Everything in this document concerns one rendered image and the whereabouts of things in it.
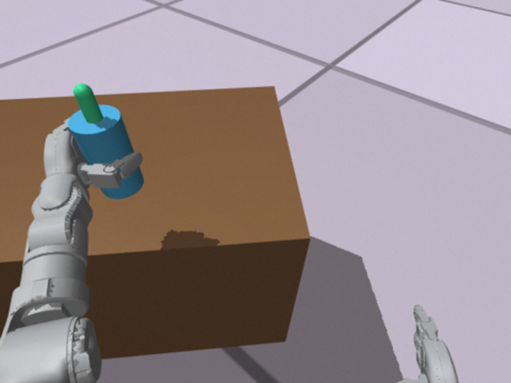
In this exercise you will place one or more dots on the bottle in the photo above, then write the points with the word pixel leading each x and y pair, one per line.
pixel 101 135

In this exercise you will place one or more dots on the left robot hand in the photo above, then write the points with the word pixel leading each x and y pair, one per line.
pixel 63 155

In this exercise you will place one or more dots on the right robot hand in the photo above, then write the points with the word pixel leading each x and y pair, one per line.
pixel 432 355

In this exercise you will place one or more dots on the left robot arm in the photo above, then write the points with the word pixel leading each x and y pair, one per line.
pixel 45 338

